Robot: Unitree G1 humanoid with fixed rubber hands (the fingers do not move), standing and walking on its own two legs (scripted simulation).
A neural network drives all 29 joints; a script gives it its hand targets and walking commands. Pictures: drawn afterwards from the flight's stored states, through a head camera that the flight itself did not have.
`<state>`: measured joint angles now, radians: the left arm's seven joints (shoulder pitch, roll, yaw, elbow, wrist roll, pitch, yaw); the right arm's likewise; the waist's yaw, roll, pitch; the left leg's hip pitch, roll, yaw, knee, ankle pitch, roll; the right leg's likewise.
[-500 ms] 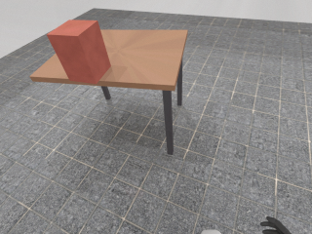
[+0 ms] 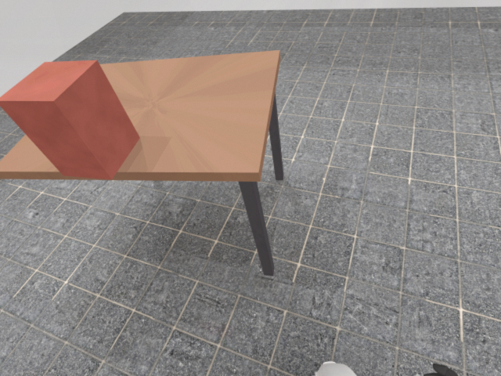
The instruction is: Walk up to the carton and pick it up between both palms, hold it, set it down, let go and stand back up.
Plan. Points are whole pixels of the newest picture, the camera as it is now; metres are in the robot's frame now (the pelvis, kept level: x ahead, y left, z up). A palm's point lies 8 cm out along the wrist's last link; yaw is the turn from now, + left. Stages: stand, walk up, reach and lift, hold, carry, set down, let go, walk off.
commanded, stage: walk up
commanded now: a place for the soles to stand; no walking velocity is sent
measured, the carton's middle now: (79, 122) +0.72 +0.47 +0.05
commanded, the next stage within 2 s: none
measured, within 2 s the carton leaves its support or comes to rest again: neither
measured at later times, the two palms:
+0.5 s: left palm out of the picture +0.15 +0.45 -0.07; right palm (375, 337) +0.20 -0.17 -0.11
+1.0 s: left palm out of the picture +0.18 +0.49 -0.04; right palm (363, 335) +0.21 -0.15 -0.11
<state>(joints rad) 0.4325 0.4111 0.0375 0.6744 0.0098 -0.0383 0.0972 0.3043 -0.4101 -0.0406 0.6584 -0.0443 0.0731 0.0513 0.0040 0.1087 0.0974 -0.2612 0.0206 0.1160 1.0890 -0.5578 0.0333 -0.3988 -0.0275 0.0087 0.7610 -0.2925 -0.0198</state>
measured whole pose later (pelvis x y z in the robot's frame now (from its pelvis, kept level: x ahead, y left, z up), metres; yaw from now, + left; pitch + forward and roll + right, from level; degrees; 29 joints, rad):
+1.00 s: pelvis +0.12 +0.15 +0.00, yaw -6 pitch -5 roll +1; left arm 0.44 0.43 0.04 0.73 0.03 -0.01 0.12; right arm 0.26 -0.41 -0.05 0.61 -0.05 0.10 0.06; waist 0.00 0.10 0.12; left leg -0.38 0.02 0.15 0.95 -0.46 0.06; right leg -0.35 -0.03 0.04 0.72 -0.29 -0.02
